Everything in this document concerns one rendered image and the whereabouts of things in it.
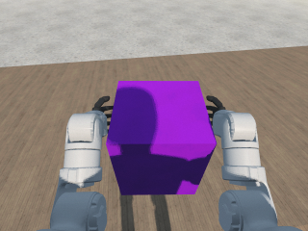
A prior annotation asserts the carton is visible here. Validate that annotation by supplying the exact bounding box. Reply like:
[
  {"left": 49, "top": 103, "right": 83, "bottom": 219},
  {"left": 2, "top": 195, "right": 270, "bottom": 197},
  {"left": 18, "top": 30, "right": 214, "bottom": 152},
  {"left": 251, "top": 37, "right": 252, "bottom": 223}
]
[{"left": 106, "top": 81, "right": 217, "bottom": 195}]

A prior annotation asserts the robot right hand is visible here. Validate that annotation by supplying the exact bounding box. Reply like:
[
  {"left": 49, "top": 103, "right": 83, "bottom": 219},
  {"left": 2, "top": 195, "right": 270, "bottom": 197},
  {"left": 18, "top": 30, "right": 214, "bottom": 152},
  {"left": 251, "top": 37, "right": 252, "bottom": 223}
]
[{"left": 206, "top": 95, "right": 226, "bottom": 125}]

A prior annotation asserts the robot left hand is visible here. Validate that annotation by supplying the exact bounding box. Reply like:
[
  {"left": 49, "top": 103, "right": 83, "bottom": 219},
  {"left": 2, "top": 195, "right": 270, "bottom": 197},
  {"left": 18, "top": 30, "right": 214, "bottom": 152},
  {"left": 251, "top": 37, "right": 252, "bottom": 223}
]
[{"left": 92, "top": 96, "right": 114, "bottom": 133}]

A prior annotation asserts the robot right forearm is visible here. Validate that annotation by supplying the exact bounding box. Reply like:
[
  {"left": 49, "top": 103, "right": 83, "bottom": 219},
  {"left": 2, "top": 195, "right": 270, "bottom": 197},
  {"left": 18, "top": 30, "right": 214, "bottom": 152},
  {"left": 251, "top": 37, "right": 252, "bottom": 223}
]
[{"left": 212, "top": 110, "right": 278, "bottom": 224}]

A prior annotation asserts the robot right upper arm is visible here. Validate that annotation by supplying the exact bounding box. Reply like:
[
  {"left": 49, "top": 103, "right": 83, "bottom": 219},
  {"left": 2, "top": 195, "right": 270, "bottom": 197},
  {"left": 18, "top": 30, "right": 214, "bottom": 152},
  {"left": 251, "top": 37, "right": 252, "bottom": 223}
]
[{"left": 218, "top": 190, "right": 303, "bottom": 231}]

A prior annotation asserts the robot left upper arm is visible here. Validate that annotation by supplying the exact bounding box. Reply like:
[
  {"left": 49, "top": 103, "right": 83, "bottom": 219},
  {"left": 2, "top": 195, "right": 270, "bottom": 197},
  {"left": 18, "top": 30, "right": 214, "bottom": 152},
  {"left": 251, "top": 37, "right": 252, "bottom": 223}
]
[{"left": 37, "top": 192, "right": 107, "bottom": 231}]

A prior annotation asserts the robot left forearm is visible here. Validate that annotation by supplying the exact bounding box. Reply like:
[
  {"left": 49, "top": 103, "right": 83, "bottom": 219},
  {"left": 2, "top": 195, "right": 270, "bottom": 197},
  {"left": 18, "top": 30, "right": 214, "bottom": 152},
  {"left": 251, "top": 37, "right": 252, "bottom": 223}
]
[{"left": 50, "top": 110, "right": 108, "bottom": 228}]

